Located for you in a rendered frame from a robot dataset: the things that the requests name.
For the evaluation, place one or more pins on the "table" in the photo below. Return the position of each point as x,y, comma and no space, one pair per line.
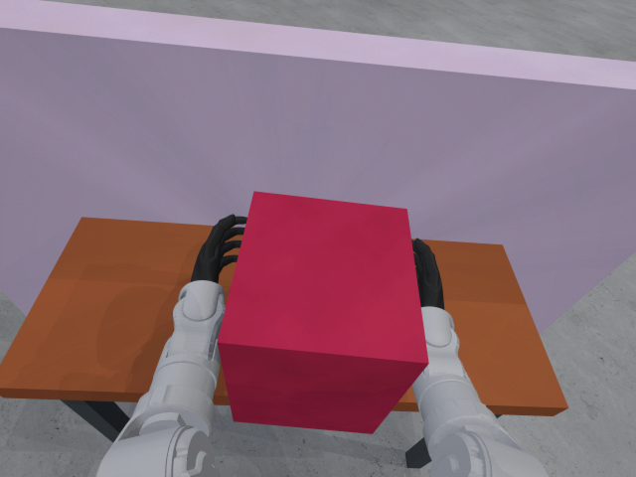
96,332

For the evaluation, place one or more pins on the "right robot forearm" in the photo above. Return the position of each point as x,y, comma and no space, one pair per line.
445,396

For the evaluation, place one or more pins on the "carton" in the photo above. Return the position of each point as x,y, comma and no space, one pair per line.
323,326

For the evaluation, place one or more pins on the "left robot hand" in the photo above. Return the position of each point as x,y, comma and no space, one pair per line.
211,259

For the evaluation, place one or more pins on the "left robot forearm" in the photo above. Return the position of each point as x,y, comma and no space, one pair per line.
187,373

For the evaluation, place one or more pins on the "left robot upper arm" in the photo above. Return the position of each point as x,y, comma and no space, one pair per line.
181,451

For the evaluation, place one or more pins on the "right robot upper arm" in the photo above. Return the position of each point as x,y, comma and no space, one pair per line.
465,453

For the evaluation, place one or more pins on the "right robot hand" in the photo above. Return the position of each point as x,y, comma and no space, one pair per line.
428,276

